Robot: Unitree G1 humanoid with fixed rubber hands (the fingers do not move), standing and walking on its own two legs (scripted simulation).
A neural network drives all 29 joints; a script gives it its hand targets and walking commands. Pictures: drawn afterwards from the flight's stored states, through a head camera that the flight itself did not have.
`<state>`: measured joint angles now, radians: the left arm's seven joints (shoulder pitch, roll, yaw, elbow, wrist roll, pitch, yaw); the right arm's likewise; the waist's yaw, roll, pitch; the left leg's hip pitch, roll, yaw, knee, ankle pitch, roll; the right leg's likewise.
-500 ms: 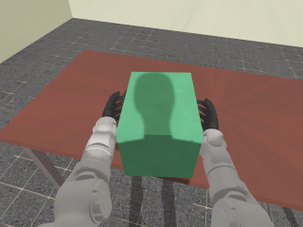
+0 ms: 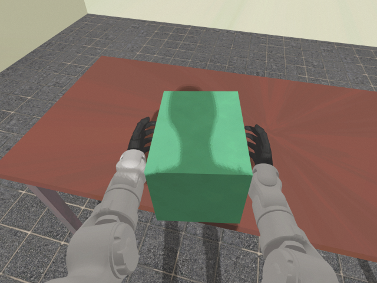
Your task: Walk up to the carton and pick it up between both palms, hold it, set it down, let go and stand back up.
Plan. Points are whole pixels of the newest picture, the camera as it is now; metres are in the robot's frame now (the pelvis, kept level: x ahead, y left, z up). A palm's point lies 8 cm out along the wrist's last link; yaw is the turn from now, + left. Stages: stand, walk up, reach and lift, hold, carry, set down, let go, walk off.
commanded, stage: set down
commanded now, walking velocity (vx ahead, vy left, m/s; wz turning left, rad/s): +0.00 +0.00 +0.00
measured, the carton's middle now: (199, 152) +0.42 -0.01 +0.04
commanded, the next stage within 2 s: none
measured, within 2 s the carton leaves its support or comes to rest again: rests again in 0.48 s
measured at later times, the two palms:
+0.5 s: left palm (138, 155) +0.41 +0.13 +0.05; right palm (261, 166) +0.37 -0.15 +0.05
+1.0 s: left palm (128, 130) +0.44 +0.15 +0.11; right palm (280, 145) +0.39 -0.19 +0.09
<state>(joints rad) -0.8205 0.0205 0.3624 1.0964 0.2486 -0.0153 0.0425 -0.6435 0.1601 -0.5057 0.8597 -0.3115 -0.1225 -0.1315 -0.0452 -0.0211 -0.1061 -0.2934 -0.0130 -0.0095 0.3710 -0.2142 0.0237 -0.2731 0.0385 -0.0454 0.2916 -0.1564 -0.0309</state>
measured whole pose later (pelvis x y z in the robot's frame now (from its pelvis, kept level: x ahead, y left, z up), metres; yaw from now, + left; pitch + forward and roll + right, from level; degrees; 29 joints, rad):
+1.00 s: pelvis -0.02 +0.00 -0.01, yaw -2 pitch +15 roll -2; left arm -1.04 0.23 0.07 1.30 -0.13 -0.02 0.07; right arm -0.90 -0.12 -0.11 1.11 0.18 -0.02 -0.20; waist -0.05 0.01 -0.21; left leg -0.54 0.02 0.03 0.52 -0.24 0.02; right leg -0.52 0.06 -0.03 0.40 -0.15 -0.04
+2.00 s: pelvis -0.03 -0.01 +0.00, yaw -2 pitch +5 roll +0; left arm -0.66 0.27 0.06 0.69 -0.14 0.29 0.01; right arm -0.55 -0.10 -0.01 0.59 0.26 0.20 -0.25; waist -0.08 -0.05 -0.08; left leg -0.30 0.01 0.03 0.41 -0.20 0.00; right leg -0.30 0.06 -0.03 0.36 -0.14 -0.05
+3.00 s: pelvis -0.03 +0.00 +0.00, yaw -2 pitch -5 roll +0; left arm 0.04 0.25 -0.05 0.20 -0.21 0.12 0.01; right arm 0.15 -0.05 -0.02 0.11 0.14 0.10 -0.14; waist 0.00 -0.04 0.02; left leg -0.08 -0.01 0.04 0.37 -0.20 0.02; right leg -0.11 0.04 -0.01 0.35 -0.16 -0.04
